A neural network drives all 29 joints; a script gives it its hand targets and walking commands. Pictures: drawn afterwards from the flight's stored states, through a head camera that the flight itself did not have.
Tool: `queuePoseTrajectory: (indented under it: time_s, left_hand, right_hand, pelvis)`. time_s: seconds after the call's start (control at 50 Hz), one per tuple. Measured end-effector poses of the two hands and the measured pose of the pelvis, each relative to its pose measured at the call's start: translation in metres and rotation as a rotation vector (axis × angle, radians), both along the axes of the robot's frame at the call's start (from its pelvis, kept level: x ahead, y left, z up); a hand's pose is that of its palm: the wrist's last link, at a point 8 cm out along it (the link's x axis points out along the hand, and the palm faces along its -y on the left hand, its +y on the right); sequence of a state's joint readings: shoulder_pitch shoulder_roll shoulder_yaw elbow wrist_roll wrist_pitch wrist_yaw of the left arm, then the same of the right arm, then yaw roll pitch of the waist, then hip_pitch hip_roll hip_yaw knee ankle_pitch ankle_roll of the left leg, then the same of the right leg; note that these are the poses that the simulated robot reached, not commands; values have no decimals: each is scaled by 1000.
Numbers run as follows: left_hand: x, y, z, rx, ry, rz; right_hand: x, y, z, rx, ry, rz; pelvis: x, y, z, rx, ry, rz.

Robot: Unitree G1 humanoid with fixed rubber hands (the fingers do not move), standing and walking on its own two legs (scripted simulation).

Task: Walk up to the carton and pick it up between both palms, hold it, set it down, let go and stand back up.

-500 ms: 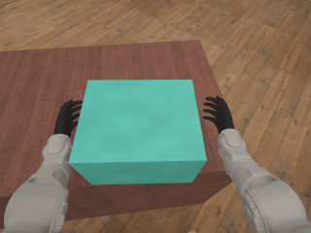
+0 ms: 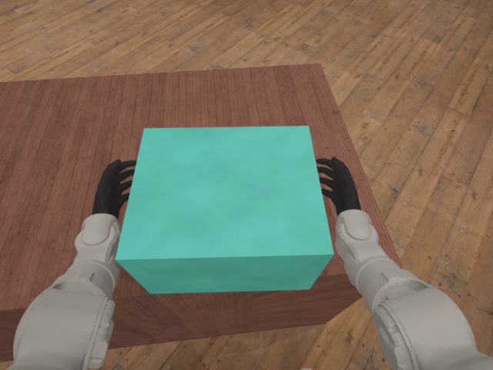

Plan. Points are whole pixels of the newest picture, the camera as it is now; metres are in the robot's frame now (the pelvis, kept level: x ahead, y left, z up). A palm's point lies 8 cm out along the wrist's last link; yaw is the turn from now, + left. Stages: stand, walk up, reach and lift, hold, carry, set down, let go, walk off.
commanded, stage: reach and lift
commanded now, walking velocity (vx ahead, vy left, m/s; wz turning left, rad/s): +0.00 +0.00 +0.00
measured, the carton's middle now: (228, 210) +0.41 +0.03 -0.01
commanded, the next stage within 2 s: none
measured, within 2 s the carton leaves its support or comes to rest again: leaves its support in 1.30 s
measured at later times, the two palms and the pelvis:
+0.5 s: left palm (113, 206) +0.42 +0.22 +0.02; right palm (339, 203) +0.40 -0.17 +0.01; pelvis +0.00 +0.00 +0.00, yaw +0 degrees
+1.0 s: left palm (115, 209) +0.42 +0.22 +0.02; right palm (339, 203) +0.40 -0.16 +0.01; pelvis +0.01 +0.02 +0.01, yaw +1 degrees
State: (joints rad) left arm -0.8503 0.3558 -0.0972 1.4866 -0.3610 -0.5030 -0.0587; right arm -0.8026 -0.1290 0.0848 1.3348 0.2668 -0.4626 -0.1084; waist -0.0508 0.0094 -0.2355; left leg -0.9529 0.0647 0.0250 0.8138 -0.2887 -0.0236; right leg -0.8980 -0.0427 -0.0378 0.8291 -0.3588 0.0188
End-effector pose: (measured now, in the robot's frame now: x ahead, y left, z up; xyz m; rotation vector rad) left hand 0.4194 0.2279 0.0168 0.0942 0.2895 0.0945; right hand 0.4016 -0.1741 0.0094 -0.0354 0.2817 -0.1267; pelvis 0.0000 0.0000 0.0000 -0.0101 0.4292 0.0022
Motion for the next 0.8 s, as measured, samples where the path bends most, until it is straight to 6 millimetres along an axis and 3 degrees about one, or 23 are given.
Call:
queuePoseTrajectory:
  time_s: [0.14,0.8]
  left_hand:
    - [0,0,0,2,-2,7]
    - [-1,-11,1,28,-50,-58]
  right_hand:
    - [3,9,1,3,-8,19]
    - [0,12,1,-41,-41,-23]
  pelvis:
    - [1,0,0,0,2,0]
    - [7,12,6,-47,2,42]
